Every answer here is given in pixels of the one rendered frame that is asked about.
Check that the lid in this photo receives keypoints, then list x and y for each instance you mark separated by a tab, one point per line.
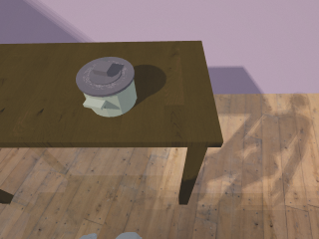
121	76

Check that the pot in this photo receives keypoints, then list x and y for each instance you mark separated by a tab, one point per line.
115	105

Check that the knob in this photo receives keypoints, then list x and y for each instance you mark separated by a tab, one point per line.
103	68

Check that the table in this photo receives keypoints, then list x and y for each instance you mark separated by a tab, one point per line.
41	105

